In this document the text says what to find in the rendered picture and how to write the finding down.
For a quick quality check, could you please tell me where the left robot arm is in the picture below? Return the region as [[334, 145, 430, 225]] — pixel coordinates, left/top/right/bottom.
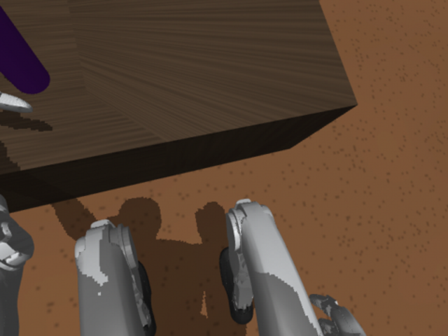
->
[[0, 194, 34, 336]]

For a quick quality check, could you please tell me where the left robot hand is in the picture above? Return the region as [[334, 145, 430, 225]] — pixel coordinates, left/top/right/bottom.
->
[[0, 92, 33, 113]]

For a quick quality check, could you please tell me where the can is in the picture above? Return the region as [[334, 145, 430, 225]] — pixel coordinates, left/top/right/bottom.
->
[[0, 6, 50, 94]]

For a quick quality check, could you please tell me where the left robot foot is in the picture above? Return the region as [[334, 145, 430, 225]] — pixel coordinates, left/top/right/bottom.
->
[[138, 261, 156, 336]]

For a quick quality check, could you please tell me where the right robot hand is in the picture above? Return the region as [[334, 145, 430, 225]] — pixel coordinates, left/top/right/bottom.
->
[[309, 294, 366, 336]]

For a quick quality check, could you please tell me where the right robot foot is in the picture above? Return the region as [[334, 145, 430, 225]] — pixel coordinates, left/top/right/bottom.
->
[[219, 247, 253, 325]]

